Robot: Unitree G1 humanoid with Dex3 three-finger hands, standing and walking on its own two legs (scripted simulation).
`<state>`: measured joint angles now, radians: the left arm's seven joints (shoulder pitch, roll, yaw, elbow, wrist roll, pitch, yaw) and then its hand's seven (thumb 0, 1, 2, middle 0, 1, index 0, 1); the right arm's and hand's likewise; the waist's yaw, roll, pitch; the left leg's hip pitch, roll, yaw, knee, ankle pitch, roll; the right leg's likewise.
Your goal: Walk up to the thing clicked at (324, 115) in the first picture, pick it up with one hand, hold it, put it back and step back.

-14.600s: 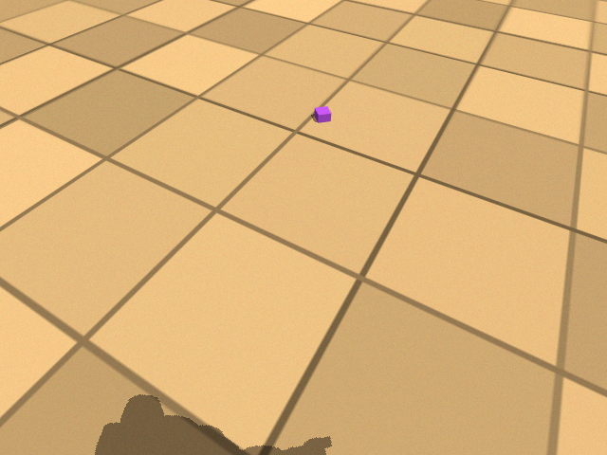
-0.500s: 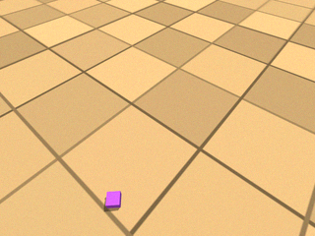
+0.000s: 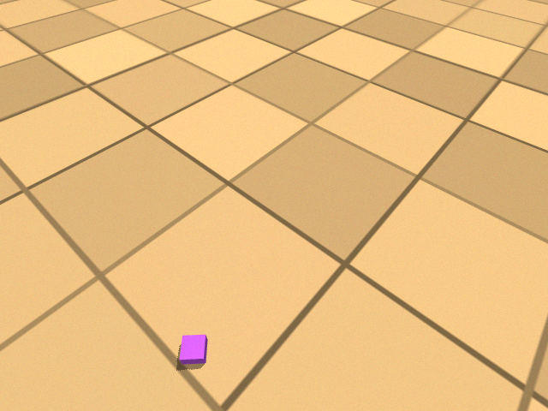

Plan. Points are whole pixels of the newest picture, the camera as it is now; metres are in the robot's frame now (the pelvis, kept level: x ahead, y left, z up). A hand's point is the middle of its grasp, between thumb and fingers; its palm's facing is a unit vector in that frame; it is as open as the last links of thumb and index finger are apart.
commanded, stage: stand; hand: left
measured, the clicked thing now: (194, 349) +0.43 +0.28 -0.76
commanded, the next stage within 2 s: walk up in 0.44 s
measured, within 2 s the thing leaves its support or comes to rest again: neither
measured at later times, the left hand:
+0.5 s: hand out of the picture +0.08 +0.25 -0.16, palm faces -0.02 -0.93 -0.36, open 7.4 cm
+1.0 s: hand out of the picture +0.03 +0.30 -0.18, palm faces -0.07 -0.93 -0.35, open 7.4 cm
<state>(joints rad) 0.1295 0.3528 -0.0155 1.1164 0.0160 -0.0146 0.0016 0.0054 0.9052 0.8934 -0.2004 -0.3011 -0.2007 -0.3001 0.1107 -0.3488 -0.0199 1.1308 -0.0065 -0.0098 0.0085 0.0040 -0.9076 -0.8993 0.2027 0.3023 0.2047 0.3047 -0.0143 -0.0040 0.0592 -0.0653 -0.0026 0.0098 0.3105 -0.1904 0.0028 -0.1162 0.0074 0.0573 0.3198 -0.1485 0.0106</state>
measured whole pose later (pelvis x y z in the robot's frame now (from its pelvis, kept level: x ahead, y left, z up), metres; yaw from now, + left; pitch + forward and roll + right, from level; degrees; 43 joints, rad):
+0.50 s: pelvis +0.00 +0.00 +0.00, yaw +0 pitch -2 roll +0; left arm 0.11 0.36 0.01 1.09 0.00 0.00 0.00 0.01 0.90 0.89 -0.20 -0.30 -0.20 -0.30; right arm 0.11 -0.35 -0.02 1.12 0.00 0.00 0.01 0.00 -0.91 -0.90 0.20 0.30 0.21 0.30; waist -0.01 0.00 0.08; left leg -0.12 0.00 0.00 0.36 -0.21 0.00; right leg -0.16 0.01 0.05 0.37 -0.17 0.00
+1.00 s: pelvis -0.10 +0.04 -0.02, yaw -1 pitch -1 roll -2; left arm 0.07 0.41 0.06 0.88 0.02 0.08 0.02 0.00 0.91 0.89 -0.20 -0.30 -0.20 -0.30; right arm 0.16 -0.35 -0.05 0.93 -0.03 0.03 -0.02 0.00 -0.90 -0.90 0.21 0.30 0.21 0.31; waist -0.02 -0.06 0.19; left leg -0.31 -0.01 0.01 0.58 -0.26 0.05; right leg -0.45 0.14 0.18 1.19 -0.50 0.01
